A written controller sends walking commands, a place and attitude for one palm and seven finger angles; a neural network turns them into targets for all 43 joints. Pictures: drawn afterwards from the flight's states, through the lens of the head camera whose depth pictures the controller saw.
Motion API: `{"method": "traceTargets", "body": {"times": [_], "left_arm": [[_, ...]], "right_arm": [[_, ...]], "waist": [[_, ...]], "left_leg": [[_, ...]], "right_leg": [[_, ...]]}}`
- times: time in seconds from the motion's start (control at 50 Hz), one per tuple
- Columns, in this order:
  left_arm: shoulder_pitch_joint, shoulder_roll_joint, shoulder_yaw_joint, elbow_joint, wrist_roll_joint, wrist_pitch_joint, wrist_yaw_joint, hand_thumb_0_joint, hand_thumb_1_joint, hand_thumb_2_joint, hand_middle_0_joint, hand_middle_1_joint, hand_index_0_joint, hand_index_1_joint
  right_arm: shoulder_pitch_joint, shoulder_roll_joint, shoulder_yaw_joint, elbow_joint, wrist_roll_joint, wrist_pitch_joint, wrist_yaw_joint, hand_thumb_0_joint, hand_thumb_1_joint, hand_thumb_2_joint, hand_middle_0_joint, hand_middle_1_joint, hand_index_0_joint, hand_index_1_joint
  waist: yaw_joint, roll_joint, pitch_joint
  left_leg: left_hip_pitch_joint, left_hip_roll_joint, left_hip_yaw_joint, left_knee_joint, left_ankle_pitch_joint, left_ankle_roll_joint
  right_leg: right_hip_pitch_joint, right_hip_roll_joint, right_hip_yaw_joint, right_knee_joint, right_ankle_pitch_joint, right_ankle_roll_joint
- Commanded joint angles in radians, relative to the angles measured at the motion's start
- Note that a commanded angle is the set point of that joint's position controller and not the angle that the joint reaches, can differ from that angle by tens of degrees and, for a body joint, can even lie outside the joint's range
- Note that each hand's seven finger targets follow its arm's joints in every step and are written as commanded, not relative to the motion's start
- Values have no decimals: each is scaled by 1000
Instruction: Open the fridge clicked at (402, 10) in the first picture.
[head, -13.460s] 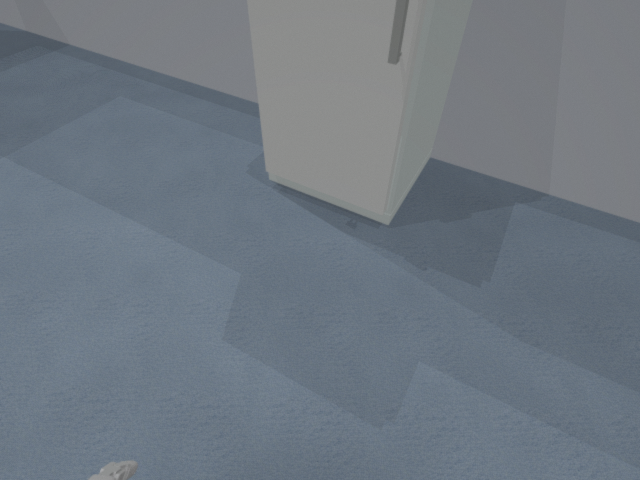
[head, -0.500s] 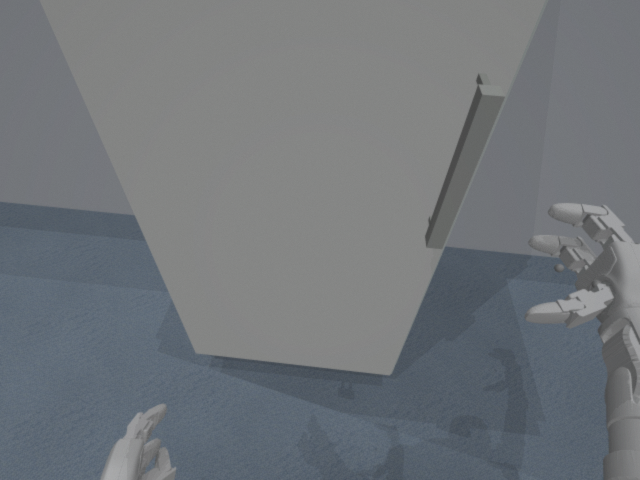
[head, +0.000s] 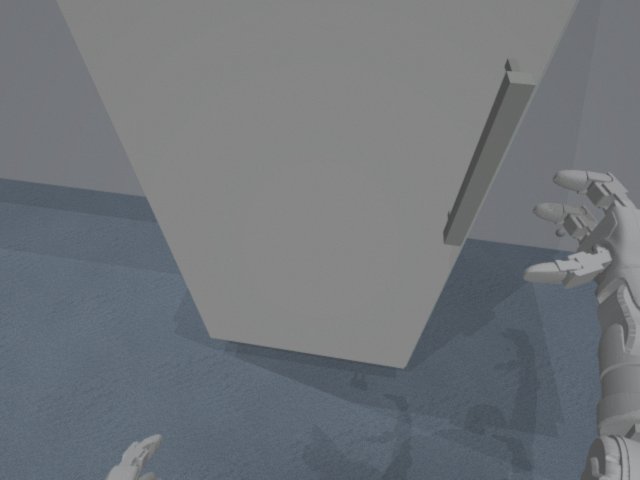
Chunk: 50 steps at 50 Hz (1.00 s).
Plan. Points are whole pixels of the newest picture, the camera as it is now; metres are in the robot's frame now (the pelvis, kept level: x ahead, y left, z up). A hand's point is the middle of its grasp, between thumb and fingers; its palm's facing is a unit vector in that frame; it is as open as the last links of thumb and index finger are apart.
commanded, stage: move the hooked fingers beside the handle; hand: right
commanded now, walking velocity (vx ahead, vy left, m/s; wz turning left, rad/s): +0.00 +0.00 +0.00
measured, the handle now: (477, 164) +0.51 -0.17 +0.13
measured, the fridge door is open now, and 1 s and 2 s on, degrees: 0 0 0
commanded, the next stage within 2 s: feel for the door with the fingertips in 1.20 s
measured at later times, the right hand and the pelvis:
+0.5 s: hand (534, 199) +0.45 -0.23 +0.13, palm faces +0.08 +1.00 +0.00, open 14.0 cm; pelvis +0.00 -0.01 -0.01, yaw +1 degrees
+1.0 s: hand (535, 205) +0.44 -0.23 +0.13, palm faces +0.09 +1.00 +0.01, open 14.0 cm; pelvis +0.00 +0.00 -0.01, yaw +1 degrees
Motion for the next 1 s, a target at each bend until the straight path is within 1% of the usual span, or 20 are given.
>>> {"method": "traceTargets", "body": {"times": [0.0, 0.02, 0.08, 0.14, 0.2, 0.22, 0.32, 0.38, 0.42, 0.44, 0.52, 0.56, 0.6, 0.64, 0.7, 0.72, 0.78, 0.88, 0.92, 0.98], "left_arm": [[0, 151, 58, -113, -2, -30, 14, 0, 900, 900, -200, -300, -200, -300], [11, 154, 61, -110, -1, -27, 14, 0, 900, 900, -200, -300, -200, -300], [19, 154, 59, -95, -2, -18, 14, 0, 900, 900, -200, -300, -200, -300], [42, 162, 63, -88, 6, -10, 8, 0, 900, 900, -200, -300, -200, -300], [50, 157, 64, -89, 7, 2, -1, 0, 900, 900, -200, -300, -200, -300], [63, 159, 66, -90, 11, 5, -3, 0, 900, 900, -200, -300, -200, -300], [84, 166, 67, -84, 12, 31, -5, 0, 900, 900, -200, -300, -200, -300], [86, 161, 69, -89, 12, 38, -10, 0, 900, 900, -200, -300, -200, -300], [95, 159, 75, -92, 16, 40, -16, 0, 900, 900, -200, -300, -200, -300], [97, 165, 77, -91, 13, 43, -17, 0, 900, 900, -200, -300, -200, -300], [98, 163, 74, -98, 12, 57, -14, 0, 900, 900, -200, -300, -200, -300], [98, 167, 75, -100, 11, 62, -12, 0, 900, 900, -200, -300, -200, -300], [91, 158, 74, -101, 11, 61, -14, 0, 900, 900, -200, -300, -200, -300], [99, 162, 79, -100, 15, 60, -14, 0, 900, 900, -200, -300, -200, -300], [83, 154, 69, -101, 11, 58, -15, 0, 900, 900, -200, -300, -200, -300], [92, 159, 71, -97, 12, 59, -12, 0, 900, 900, -200, -300, -200, -300], [87, 161, 70, -102, 9, 65, -9, 0, 900, 900, -200, -300, -200, -300], [75, 154, 69, -108, 6, 62, -10, 0, 900, 900, -200, -300, -200, -300], [82, 160, 74, -109, 8, 62, -10, 0, 900, 900, -200, -300, -200, -300], [69, 158, 69, -113, 4, 66, -11, 0, 900, 900, -200, -300, -200, -300]], "right_arm": [[-497, -241, -15, -193, 8, -79, -5, 0, 500, -300, 300, 1200, 300, 1200], [-489, -255, -26, -183, 11, -87, -11, 0, 500, -300, 300, 1200, 300, 1200], [-568, -239, 0, -123, -3, -97, -18, 0, 500, -300, 300, 1200, 300, 1200], [-576, -290, -45, -87, -16, -114, -33, 0, 500, -300, 300, 1200, 300, 1200], [-593, -260, -18, -71, -27, -124, -39, 0, 500, -300, 300, 1200, 300, 1200], [-572, -271, -35, -54, -21, -127, -43, 0, 500, -300, 300, 1200, 300, 1200], [-644, -330, -63, 11, -38, -137, -48, 0, 500, -300, 300, 1200, 300, 1200], [-670, -294, -30, -2, -49, -161, -48, 0, 500, -300, 300, 1200, 300, 1200], [-643, -256, -16, -24, -37, -173, -46, 0, 500, -300, 300, 1200, 300, 1200], [-596, -283, -51, 1, -32, -167, -45, 0, 500, -300, 300, 1200, 300, 1200], [-619, -261, -20, 17, -33, -144, -42, 0, 500, -300, 300, 1200, 300, 1200], [-607, -326, -70, 12, -42, -141, -53, 0, 500, -300, 300, 1200, 300, 1200], [-660, -275, -25, -31, -45, -155, -57, 0, 500, -300, 300, 1200, 300, 1200], [-643, -321, -74, -67, -44, -175, -69, 0, 500, -300, 300, 1200, 300, 1200], [-637, -270, -25, -47, -44, -168, -64, 0, 500, -300, 300, 1200, 300, 1200], [-621, -291, -45, -18, -38, -164, -64, 0, 500, -300, 300, 1200, 300, 1200], [-615, -320, -56, -3, -46, -147, -51, 0, 500, -300, 300, 1200, 300, 1200], [-636, -252, -4, -38, -29, -158, -39, 0, 500, -300, 300, 1200, 300, 1200], [-583, -280, -41, -33, -19, -156, -40, 0, 500, -300, 300, 1200, 300, 1200], [-584, -254, -14, -6, -19, -137, -34, 0, 500, -300, 300, 1200, 300, 1200]], "waist": [[19, -62, -277], [22, -13, -289], [38, -48, -277], [22, -54, -341], [27, -81, -344], [24, -27, -354], [37, -24, -325], [43, -95, -363], [41, -68, -391], [29, -42, -395], [40, -28, -331], [29, -29, -359], [44, -79, -351], [32, -58, -418], [43, -81, -359], [45, -24, -337], [35, -50, -350], [46, -78, -349], [35, -32, -363], [40, -15, -323]], "left_leg": [[-34, -33, -1, -79, 256, 20], [-24, -36, -2, -80, 259, 19], [-65, -35, -3, -76, 230, 18], [-44, -34, -3, -57, 266, 22], [-62, -36, 1, -46, 282, 23], [-37, -40, 4, -43, 298, 22], [-46, -38, -5, -40, 294, 19], [-83, -42, -7, -31, 295, 20], [-72, -48, 0, -23, 319, 23], [-65, -48, -2, -25, 324, 20], [-75, -46, 1, -31, 285, 20], [-56, -44, -8, -28, 301, 16], [-85, -45, -6, -29, 284, 17], [-55, -49, -7, -19, 319, 18], [-74, -49, -5, -27, 289, 18], [-55, -48, -7, -33, 290, 17], [-44, -42, -13, -32, 304, 15], [-69, -46, -10, -32, 308, 18], [-44, -47, -9, -31, 328, 19], [-58, -42, -11, -37, 308, 12]], "right_leg": [[234, 43, 33, -65, 185, -40], [227, 41, 30, -55, 191, -47], [222, 40, 35, -54, 165, -41], [231, 40, 40, -38, 210, -40], [239, 38, 40, -32, 237, -35], [219, 39, 37, -25, 249, -41], [170, 38, 32, -16, 228, -43], [217, 35, 32, -10, 246, -38], [239, 32, 37, 2, 289, -39], [227, 31, 34, -1, 283, -39], [170, 34, 29, -9, 226, -44], [165, 34, 24, -8, 226, -44], [190, 34, 25, -7, 221, -41], [218, 32, 31, 2, 263, -42], [196, 34, 27, -7, 222, -40], [164, 35, 24, -3, 211, -48], [153, 39, 18, -10, 204, -46], [192, 37, 23, -3, 222, -44], [188, 36, 22, 5, 243, -48], [154, 39, 18, -6, 199, -47]]}}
